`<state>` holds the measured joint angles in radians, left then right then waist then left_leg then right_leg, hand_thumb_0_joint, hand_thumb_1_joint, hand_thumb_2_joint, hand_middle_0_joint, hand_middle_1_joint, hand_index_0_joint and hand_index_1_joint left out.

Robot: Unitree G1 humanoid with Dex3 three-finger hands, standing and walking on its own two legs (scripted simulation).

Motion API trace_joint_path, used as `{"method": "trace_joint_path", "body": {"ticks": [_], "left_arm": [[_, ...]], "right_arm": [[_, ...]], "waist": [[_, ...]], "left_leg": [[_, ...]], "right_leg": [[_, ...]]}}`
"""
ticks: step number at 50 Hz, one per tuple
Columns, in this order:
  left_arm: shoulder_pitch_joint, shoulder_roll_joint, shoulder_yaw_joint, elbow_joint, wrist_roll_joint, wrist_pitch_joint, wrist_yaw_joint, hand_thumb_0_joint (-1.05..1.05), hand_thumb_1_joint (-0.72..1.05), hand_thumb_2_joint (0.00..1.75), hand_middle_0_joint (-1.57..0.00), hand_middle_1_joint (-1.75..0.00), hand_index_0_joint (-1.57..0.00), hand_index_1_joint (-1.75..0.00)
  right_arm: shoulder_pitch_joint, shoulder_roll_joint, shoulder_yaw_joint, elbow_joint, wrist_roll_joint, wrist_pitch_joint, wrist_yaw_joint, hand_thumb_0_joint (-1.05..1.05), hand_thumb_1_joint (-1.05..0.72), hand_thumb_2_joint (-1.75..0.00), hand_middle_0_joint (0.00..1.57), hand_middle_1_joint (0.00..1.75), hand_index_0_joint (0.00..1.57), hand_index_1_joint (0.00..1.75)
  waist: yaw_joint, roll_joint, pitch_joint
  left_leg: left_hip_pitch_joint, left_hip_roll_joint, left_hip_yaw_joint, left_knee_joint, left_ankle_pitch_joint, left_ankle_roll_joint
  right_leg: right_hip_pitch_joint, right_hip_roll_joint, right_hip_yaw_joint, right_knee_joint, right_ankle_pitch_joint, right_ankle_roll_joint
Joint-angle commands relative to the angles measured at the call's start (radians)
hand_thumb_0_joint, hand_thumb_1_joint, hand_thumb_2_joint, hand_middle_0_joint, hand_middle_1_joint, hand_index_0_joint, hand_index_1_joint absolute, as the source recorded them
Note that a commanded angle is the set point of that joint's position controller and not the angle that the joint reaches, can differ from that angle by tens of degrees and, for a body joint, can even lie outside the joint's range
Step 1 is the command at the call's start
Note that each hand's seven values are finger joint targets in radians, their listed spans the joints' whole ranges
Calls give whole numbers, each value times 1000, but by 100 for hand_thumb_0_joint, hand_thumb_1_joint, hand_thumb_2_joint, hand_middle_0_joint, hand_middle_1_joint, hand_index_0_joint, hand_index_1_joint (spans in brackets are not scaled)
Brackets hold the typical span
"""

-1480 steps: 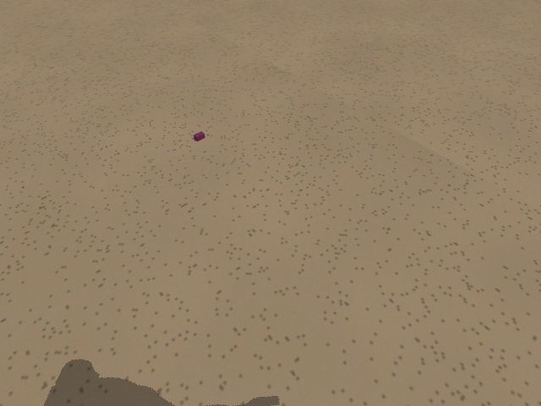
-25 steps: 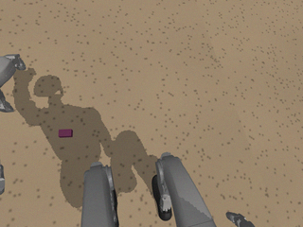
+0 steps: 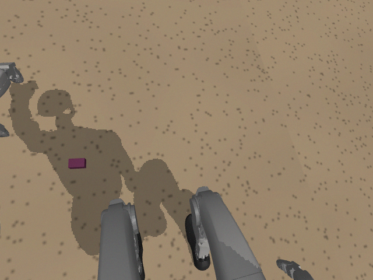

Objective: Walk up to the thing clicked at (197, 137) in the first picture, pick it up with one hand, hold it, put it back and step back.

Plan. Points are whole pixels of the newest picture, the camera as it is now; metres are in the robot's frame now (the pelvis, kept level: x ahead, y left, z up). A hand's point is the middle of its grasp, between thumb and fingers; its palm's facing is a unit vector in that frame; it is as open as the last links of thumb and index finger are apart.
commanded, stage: go down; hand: left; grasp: from above
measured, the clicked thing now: (77, 163) +0.46 +0.29 -0.53
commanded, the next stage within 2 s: approach in 0.82 s
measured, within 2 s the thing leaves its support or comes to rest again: neither
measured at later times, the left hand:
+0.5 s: hand out of the picture +0.48 +0.34 -0.07, palm faces -0.44 -0.02 -0.90, open 12.6 cm
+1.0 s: hand out of the picture +0.48 +0.34 -0.06, palm faces -0.45 -0.03 -0.89, open 12.7 cm
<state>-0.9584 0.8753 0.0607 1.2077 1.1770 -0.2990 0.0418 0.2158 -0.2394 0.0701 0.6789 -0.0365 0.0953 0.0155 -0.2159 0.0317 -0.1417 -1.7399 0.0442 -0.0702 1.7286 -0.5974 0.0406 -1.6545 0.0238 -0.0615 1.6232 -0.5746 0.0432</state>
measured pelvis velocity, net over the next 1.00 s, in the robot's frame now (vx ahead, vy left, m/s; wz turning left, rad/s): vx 0.01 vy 0.00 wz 0.00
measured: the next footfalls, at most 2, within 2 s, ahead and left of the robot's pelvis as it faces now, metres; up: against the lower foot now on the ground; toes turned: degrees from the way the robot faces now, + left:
none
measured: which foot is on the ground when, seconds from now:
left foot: down 0.00-1.00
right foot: down 0.00-1.00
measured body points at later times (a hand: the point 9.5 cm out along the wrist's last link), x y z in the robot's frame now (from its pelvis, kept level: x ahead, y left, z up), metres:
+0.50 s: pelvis +0.00 +0.00 +0.01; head +0.20 +0.06 +0.40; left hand +0.50 +0.33 -0.02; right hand +0.05 -0.27 -0.10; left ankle +0.07 +0.10 -0.51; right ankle +0.08 -0.14 -0.51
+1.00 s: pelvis +0.01 +0.00 +0.01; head +0.20 +0.06 +0.41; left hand +0.50 +0.33 -0.01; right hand +0.05 -0.26 -0.10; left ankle +0.07 +0.10 -0.51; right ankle +0.08 -0.14 -0.51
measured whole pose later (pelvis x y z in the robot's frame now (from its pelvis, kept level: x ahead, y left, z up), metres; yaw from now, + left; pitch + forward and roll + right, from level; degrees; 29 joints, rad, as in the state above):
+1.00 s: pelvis +0.01 +0.00 +0.01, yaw +0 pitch +34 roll -8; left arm -0.94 0.87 0.04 1.23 1.16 -0.29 0.05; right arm 0.23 -0.24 0.07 0.69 -0.03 0.09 0.01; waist -0.21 0.04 -0.15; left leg -1.69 0.05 -0.08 1.69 -0.60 0.04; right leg -1.61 0.03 -0.07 1.58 -0.57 0.04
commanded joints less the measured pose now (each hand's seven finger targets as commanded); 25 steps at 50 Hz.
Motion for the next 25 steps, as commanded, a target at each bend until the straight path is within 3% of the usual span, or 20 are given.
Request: {"method": "trace_joint_path", "body": {"ticks": [1, 4, 6, 7, 11, 14, 18, 19, 23, 25], "left_arm": [[-356, 311, 73, -205, -29, 5, 33, 0, -27, 75, -33, -73, -33, -74], [-362, 301, 68, -222, -39, 4, 26, 0, -27, 74, -35, -73, -34, -74], [-343, 307, 74, -221, -39, 8, 29, 0, -27, 74, -34, -73, -33, -74], [-354, 288, 62, -216, -45, 8, 28, 0, -27, 75, -33, -74, -32, -75], [-314, 272, 54, -179, -43, 7, 31, 0, -26, 74, -34, -74, -33, -74], [-323, 236, 31, -162, -38, 3, 41, 0, -25, 73, -35, -74, -34, -74], [-309, 256, 42, -116, -28, 2, 59, 0, -26, 74, -32, -75, -32, -75], [-323, 249, 31, -129, -21, -1, 61, 0, -25, 73, -34, -75, -34, -75], [-324, 275, 48, -135, -10, -3, 70, 0, -28, 75, -31, -77, -31, -77], [-350, 284, 54, -154, -7, 1, 74, 0, -29, 76, -31, -77, -30, -78]], "right_arm": [[177, -222, -82, -26, 3, -9, -14, 0, -92, -91, 20, 30, 20, 30], [181, -221, -81, -25, 5, -7, -15, 0, -92, -91, 20, 30, 20, 30], [188, -221, -82, -21, 6, -6, -17, 0, -92, -91, 20, 30, 20, 30], [183, -216, -80, -16, 7, -7, -17, 0, -92, -91, 20, 30, 20, 30], [178, -216, -80, -11, 8, -10, -19, 0, -92, -90, 20, 30, 20, 30], [178, -206, -75, -11, 7, -11, -16, 0, -92, -91, 20, 30, 20, 30], [172, -212, -75, -11, 4, -15, -11, 0, -92, -90, 20, 30, 20, 30], [181, -208, -70, -15, 3, -14, -9, 0, -92, -91, 20, 30, 20, 30], [176, -218, -77, -24, 2, -12, -5, 0, -92, -91, 20, 30, 20, 30], [178, -217, -77, -27, 2, -10, -3, 0, -92, -91, 20, 30, 20, 30]], "waist": [[18, 304, -629], [11, 309, -652], [23, 301, -662], [11, 308, -630], [18, 285, -589], [4, 256, -557], [10, 229, -556], [-1, 251, -555], [17, 260, -587], [8, 272, -593]], "left_leg": [[635, -8, -63, -268, 203, -23], [670, -6, -66, -266, 243, -23], [695, -5, -71, -273, 272, -24], [677, -5, -69, -276, 265, -24], [665, -3, -66, -285, 256, -24], [606, -9, -35, -264, 239, -14], [572, -11, -25, -236, 250, -10], [563, -13, -17, -233, 260, -10], [574, -13, -25, -236, 234, -14], [567, -13, -26, -233, 225, -15]], "right_leg": [[202, 26, -19, -166, 156, -81], [210, 28, -21, -169, 173, -81], [217, 28, -23, -175, 184, -82], [212, 27, -20, -181, 182, -81], [210, 28, -21, -189, 175, -82], [227, 28, -15, -204, 178, -84], [230, 30, -13, -186, 192, -83], [233, 31, -12, -185, 199, -85], [220, 33, -14, -174, 179, -86], [214, 32, -12, -169, 176, -84]]}}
